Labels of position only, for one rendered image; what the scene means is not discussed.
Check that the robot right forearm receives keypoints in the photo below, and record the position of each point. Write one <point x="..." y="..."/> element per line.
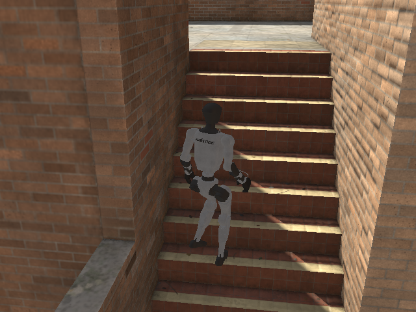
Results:
<point x="237" y="174"/>

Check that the robot left hand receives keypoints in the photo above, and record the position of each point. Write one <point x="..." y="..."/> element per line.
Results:
<point x="187" y="177"/>

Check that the robot left shin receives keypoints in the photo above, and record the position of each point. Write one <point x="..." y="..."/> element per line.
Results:
<point x="205" y="218"/>

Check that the right robot upper arm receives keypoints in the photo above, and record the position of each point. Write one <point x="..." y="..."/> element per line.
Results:
<point x="228" y="143"/>

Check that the robot left foot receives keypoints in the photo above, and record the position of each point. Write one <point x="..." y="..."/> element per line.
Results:
<point x="194" y="244"/>

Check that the left robot upper arm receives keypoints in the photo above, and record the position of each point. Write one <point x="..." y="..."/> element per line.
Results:
<point x="187" y="146"/>

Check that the robot left forearm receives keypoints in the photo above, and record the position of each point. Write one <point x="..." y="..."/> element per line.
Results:
<point x="187" y="167"/>

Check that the robot right hand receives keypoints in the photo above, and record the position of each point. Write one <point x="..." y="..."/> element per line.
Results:
<point x="245" y="185"/>

